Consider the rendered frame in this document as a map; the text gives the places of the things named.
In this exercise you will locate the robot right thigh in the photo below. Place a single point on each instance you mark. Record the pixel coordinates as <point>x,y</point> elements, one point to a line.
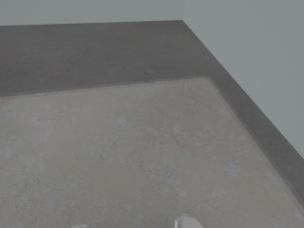
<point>186,222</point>

